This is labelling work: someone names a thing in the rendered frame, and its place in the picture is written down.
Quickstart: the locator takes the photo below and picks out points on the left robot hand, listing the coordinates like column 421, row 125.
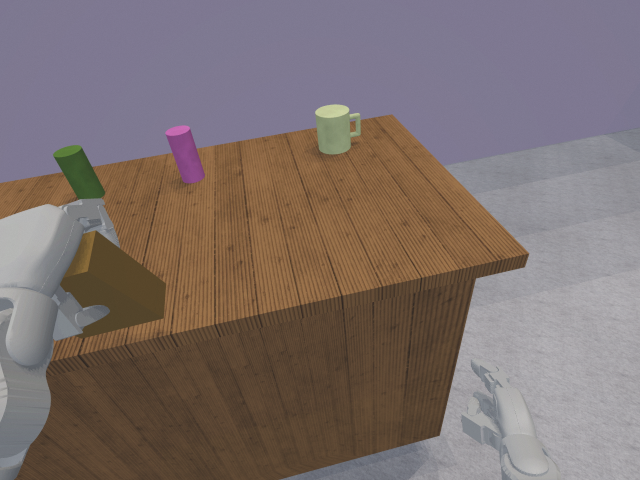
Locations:
column 38, row 245

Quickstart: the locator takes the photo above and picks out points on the table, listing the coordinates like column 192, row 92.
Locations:
column 314, row 310

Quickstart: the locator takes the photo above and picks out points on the right robot hand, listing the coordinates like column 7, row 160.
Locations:
column 506, row 414

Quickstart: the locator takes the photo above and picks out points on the left robot forearm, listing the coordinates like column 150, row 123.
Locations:
column 27, row 321

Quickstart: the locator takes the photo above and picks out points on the right robot forearm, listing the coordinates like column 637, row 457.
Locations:
column 523, row 457

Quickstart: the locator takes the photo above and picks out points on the sponge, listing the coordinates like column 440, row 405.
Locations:
column 103, row 274

